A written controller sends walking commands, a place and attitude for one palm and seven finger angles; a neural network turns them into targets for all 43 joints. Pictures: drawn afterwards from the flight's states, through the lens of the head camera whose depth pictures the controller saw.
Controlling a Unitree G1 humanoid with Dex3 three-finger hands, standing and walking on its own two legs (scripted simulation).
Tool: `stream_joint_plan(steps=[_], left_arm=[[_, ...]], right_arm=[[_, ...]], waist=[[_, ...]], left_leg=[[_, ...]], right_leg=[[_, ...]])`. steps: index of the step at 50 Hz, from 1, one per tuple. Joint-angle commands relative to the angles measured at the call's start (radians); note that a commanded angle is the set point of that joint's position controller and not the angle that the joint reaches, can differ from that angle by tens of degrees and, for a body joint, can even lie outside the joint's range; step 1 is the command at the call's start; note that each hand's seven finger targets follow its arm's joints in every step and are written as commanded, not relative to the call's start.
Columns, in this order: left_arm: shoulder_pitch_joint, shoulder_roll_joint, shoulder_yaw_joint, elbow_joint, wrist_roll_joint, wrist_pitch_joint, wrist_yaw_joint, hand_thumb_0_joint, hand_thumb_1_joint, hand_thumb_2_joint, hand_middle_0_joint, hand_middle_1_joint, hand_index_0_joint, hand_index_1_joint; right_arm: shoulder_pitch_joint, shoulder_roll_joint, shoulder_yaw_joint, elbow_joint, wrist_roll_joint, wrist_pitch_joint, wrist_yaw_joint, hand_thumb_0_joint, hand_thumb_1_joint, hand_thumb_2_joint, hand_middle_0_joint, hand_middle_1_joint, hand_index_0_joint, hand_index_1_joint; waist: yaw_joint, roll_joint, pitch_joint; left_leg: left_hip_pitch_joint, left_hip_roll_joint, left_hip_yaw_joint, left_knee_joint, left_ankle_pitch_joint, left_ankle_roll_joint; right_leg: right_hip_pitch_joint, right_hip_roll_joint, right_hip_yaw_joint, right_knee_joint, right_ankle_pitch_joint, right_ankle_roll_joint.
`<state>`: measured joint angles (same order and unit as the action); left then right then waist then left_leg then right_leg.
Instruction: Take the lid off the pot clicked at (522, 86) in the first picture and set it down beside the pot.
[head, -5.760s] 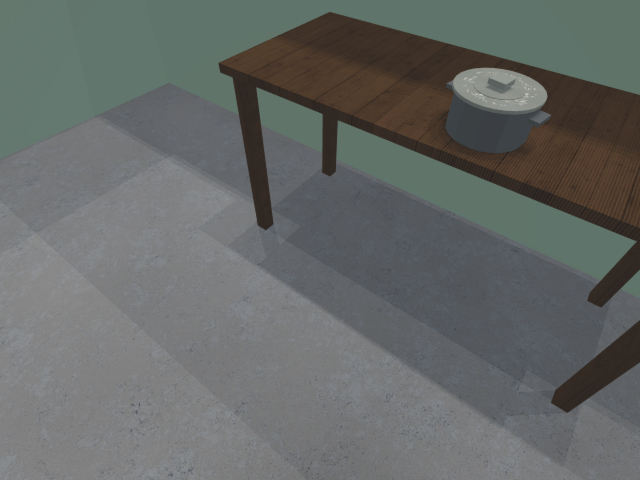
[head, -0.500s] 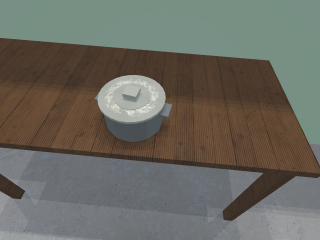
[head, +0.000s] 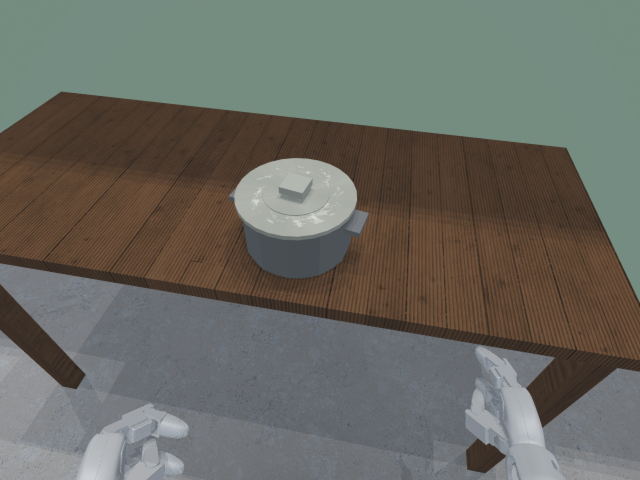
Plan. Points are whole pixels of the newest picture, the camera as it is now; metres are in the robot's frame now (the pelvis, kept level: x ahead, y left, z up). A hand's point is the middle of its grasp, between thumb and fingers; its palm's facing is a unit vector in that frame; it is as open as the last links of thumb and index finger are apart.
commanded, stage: lift the closed hand beside the body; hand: left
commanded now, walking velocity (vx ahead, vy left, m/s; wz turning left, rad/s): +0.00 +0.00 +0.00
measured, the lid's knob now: (295, 185) +0.53 +0.11 +0.09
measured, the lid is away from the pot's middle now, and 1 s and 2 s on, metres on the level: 0.00 0.00 0.00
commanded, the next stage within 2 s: raise the hand higher, near the body in 0.12 s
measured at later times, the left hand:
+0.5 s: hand (121, 439) +0.15 +0.23 +0.03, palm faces +0.23 -0.89 -0.40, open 3.1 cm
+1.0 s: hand (106, 385) +0.18 +0.24 +0.10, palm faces +0.30 -0.86 -0.40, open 3.1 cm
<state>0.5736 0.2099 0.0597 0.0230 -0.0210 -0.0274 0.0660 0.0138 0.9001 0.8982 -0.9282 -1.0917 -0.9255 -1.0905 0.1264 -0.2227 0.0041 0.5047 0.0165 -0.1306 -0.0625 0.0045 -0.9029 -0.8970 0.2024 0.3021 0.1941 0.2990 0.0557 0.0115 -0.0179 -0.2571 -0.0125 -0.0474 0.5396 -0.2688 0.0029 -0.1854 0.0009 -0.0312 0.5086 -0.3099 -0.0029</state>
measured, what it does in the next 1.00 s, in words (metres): stands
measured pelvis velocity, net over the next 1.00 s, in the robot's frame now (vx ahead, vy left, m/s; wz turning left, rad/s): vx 0.01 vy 0.01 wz -0.02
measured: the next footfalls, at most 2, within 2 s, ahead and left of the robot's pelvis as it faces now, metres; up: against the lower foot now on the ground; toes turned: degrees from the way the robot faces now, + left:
none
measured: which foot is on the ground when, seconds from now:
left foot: down 0.00-1.00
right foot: down 0.00-1.00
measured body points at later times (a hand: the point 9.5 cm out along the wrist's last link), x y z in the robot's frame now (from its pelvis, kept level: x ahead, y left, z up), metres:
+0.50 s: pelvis +0.01 +0.01 +0.00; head +0.00 -0.01 +0.45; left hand +0.13 +0.28 +0.06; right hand +0.18 -0.22 -0.08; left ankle +0.01 +0.12 -0.73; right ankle -0.02 -0.12 -0.73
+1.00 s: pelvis +0.01 +0.01 +0.00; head +0.00 +0.00 +0.45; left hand +0.15 +0.29 +0.12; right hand +0.21 -0.19 -0.07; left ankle +0.01 +0.12 -0.73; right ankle -0.02 -0.12 -0.73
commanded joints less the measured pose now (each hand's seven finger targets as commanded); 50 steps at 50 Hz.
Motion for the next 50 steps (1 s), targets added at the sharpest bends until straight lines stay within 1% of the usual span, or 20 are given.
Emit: stream_joint_plan(steps=[1,7,9,11,14,15,17,19,21,22,23,26,31,35,37,38,40,42,46,50], left_arm=[[-0.031,0.133,0.087,-0.276,-0.004,-0.059,0.013,0.000,0.900,0.900,-1.300,-1.500,-1.300,-1.500],[0.041,0.177,0.152,-0.293,0.000,-0.047,0.021,0.000,0.900,0.900,-1.300,-1.500,-1.300,-1.500],[0.066,0.171,0.151,-0.311,0.000,-0.049,0.020,0.000,0.900,0.900,-1.300,-1.500,-1.300,-1.500],[0.070,0.192,0.171,-0.363,0.003,-0.059,0.024,0.000,0.900,0.900,-1.300,-1.500,-1.300,-1.500],[0.132,0.164,0.152,-0.343,0.006,-0.059,0.020,0.000,0.900,0.900,-1.300,-1.500,-1.300,-1.500],[0.108,0.163,0.138,-0.380,0.009,-0.067,0.018,0.000,0.900,0.900,-1.300,-1.500,-1.300,-1.500],[0.149,0.193,0.182,-0.370,0.010,-0.067,0.026,0.000,0.900,0.900,-1.300,-1.500,-1.300,-1.500],[0.117,0.197,0.182,-0.406,0.009,-0.080,0.027,0.000,0.900,0.900,-1.300,-1.500,-1.300,-1.500],[0.126,0.196,0.185,-0.428,0.011,-0.086,0.030,0.000,0.900,0.900,-1.300,-1.500,-1.300,-1.500],[0.134,0.213,0.206,-0.426,0.010,-0.086,0.032,0.000,0.900,0.900,-1.300,-1.500,-1.300,-1.500],[0.125,0.196,0.186,-0.463,0.011,-0.094,0.029,0.000,0.900,0.900,-1.300,-1.500,-1.300,-1.500],[0.124,0.194,0.184,-0.473,0.010,-0.099,0.030,0.000,0.900,0.900,-1.300,-1.500,-1.300,-1.500],[0.117,0.201,0.201,-0.522,0.007,-0.103,0.030,0.000,0.900,0.900,-1.300,-1.500,-1.300,-1.500],[0.078,0.203,0.203,-0.532,0.006,-0.104,0.031,0.000,0.900,0.900,-1.300,-1.500,-1.300,-1.500],[0.090,0.223,0.239,-0.511,0.001,-0.102,0.033,0.000,0.900,0.900,-1.300,-1.500,-1.300,-1.500],[0.049,0.207,0.208,-0.570,0.001,-0.111,0.027,0.000,0.900,0.900,-1.300,-1.500,-1.300,-1.500],[0.048,0.205,0.209,-0.570,0.002,-0.110,0.029,0.000,0.900,0.900,-1.300,-1.500,-1.300,-1.500],[0.033,0.234,0.238,-0.591,-0.001,-0.109,0.033,0.000,0.900,0.900,-1.300,-1.500,-1.300,-1.500],[0.013,0.215,0.230,-0.570,-0.002,-0.108,0.033,0.000,0.900,0.900,-1.300,-1.500,-1.300,-1.500],[-0.021,0.244,0.252,-0.649,-0.003,-0.125,0.038,0.000,0.900,0.900,-1.300,-1.500,-1.300,-1.500]], right_arm=[[-0.024,-0.085,-0.028,-0.109,-0.010,-0.038,-0.023,0.000,-0.900,-0.900,0.200,0.300,0.200,0.300],[-0.054,-0.078,-0.026,-0.084,-0.009,-0.047,-0.029,0.000,-0.900,-0.900,0.200,0.300,0.200,0.300],[-0.057,-0.074,-0.028,-0.081,-0.008,-0.052,-0.030,0.000,-0.900,-0.900,0.200,0.300,0.200,0.300],[-0.061,-0.074,-0.029,-0.073,-0.009,-0.063,-0.030,0.000,-0.900,-0.900,0.200,0.300,0.200,0.300],[-0.067,-0.071,-0.034,-0.063,-0.004,-0.071,-0.026,0.000,-0.900,-0.900,0.200,0.300,0.200,0.300],[-0.066,-0.077,-0.033,-0.066,-0.005,-0.078,-0.025,0.000,-0.900,-0.900,0.200,0.300,0.200,0.300],[-0.071,-0.071,-0.038,-0.053,-0.004,-0.082,-0.024,0.000,-0.900,-0.900,0.200,0.300,0.200,0.300],[-0.069,-0.071,-0.038,-0.056,-0.003,-0.088,-0.027,0.000,-0.900,-0.900,0.200,0.300,0.200,0.300],[-0.067,-0.069,-0.040,-0.053,-0.004,-0.093,-0.030,0.000,-0.900,-0.900,0.200,0.300,0.200,0.300],[-0.068,-0.069,-0.042,-0.049,-0.003,-0.093,-0.028,0.000,-0.900,-0.900,0.200,0.300,0.200,0.300],[-0.067,-0.069,-0.038,-0.057,-0.002,-0.095,-0.026,0.000,-0.900,-0.900,0.200,0.300,0.200,0.300],[-0.060,-0.070,-0.041,-0.056,-0.004,-0.098,-0.025,0.000,-0.900,-0.900,0.200,0.300,0.200,0.300],[-0.060,-0.066,-0.038,-0.063,-0.004,-0.089,-0.021,0.000,-0.900,-0.900,0.200,0.300,0.200,0.300],[-0.058,-0.066,-0.033,-0.066,-0.006,-0.085,-0.020,0.000,-0.900,-0.900,0.200,0.300,0.200,0.300],[-0.065,-0.064,-0.034,-0.063,-0.006,-0.075,-0.018,0.000,-0.900,-0.900,0.200,0.300,0.200,0.300],[-0.064,-0.069,-0.027,-0.080,-0.006,-0.077,-0.017,0.000,-0.900,-0.900,0.200,0.300,0.200,0.300],[-0.059,-0.065,-0.025,-0.072,-0.009,-0.078,-0.017,0.000,-0.900,-0.900,0.200,0.300,0.200,0.300],[-0.063,-0.068,-0.025,-0.071,-0.009,-0.077,-0.014,0.000,-0.900,-0.900,0.200,0.300,0.200,0.300],[-0.065,-0.068,-0.022,-0.069,-0.010,-0.070,-0.015,0.000,-0.900,-0.900,0.200,0.300,0.200,0.300],[-0.062,-0.071,-0.019,-0.075,-0.010,-0.077,-0.012,0.000,-0.900,-0.900,0.200,0.300,0.200,0.300]], waist=[[-0.029,0.039,-0.048],[-0.011,0.011,-0.005],[-0.007,-0.013,-0.021],[0.000,0.023,-0.037],[0.001,-0.028,-0.006],[-0.001,0.008,-0.017],[0.009,-0.015,-0.008],[0.004,-0.027,-0.006],[0.008,0.019,-0.014],[0.010,0.000,-0.006],[0.007,0.038,-0.012],[0.007,0.014,-0.009],[0.008,0.048,-0.009],[0.004,0.043,0.013],[0.011,-0.003,0.024],[0.003,0.017,0.002],[0.006,0.071,-0.008],[0.009,0.050,-0.013],[0.006,0.014,0.000],[0.011,0.065,-0.033]], left_leg=[[0.107,-0.002,0.059,-0.069,0.116,0.026],[0.097,0.006,0.047,-0.077,0.136,0.026],[0.105,0.008,0.049,-0.081,0.150,0.030],[0.123,0.010,0.048,-0.083,0.175,0.029],[0.115,0.016,0.043,-0.090,0.166,0.029],[0.121,0.012,0.045,-0.090,0.172,0.030],[0.114,0.014,0.042,-0.090,0.173,0.030],[0.120,0.013,0.046,-0.094,0.162,0.031],[0.139,0.014,0.050,-0.094,0.174,0.032],[0.132,0.015,0.046,-0.095,0.178,0.030],[0.143,0.015,0.047,-0.098,0.181,0.028],[0.150,0.018,0.047,-0.100,0.195,0.030],[0.159,0.021,0.049,-0.104,0.235,0.025],[0.158,0.022,0.046,-0.110,0.213,0.025],[0.147,0.022,0.040,-0.112,0.203,0.025],[0.162,0.021,0.041,-0.114,0.204,0.026],[0.174,0.024,0.041,-0.114,0.221,0.024],[0.171,0.024,0.038,-0.112,0.221,0.022],[0.168,0.027,0.039,-0.120,0.228,0.024],[0.188,0.029,0.034,-0.126,0.229,0.020]], right_leg=[[-0.067,-0.011,-0.009,-0.113,0.153,-0.007],[-0.055,-0.012,-0.020,-0.121,0.155,-0.006],[-0.041,-0.014,-0.020,-0.119,0.165,-0.003],[-0.031,-0.016,-0.018,-0.116,0.179,-0.005],[-0.044,-0.012,-0.028,-0.118,0.159,-0.002],[-0.039,-0.015,-0.024,-0.113,0.165,-0.002],[-0.036,-0.012,-0.027,-0.117,0.165,-0.003],[-0.041,-0.015,-0.024,-0.123,0.151,0.000],[-0.042,-0.016,-0.019,-0.124,0.158,-0.002],[-0.038,-0.014,-0.021,-0.127,0.162,-0.003],[-0.036,-0.016,-0.019,-0.125,0.160,-0.005],[-0.036,-0.015,-0.021,-0.122,0.178,-0.003],[-0.023,-0.013,-0.022,-0.119,0.213,-0.005],[-0.033,-0.012,-0.022,-0.129,0.193,-0.005],[-0.029,-0.005,-0.024,-0.136,0.188,-0.006],[-0.023,-0.011,-0.020,-0.134,0.184,-0.006],[-0.021,-0.013,-0.020,-0.130,0.195,-0.007],[-0.012,-0.007,-0.018,-0.133,0.200,-0.008],[-0.012,-0.011,-0.023,-0.135,0.205,-0.005],[0.002,-0.013,-0.020,-0.134,0.194,-0.008]])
